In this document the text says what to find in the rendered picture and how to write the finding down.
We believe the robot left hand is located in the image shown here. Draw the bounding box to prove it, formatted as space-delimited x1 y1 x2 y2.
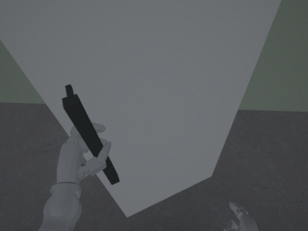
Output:
56 122 112 185

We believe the robot right hand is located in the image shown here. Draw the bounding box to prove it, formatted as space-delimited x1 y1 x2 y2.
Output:
223 201 259 231

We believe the handle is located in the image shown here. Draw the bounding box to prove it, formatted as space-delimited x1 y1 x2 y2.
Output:
62 84 120 185

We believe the left robot forearm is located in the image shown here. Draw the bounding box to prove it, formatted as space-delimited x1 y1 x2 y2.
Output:
38 182 82 231

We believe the fridge door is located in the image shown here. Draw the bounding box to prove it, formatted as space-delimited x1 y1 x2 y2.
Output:
0 0 282 218

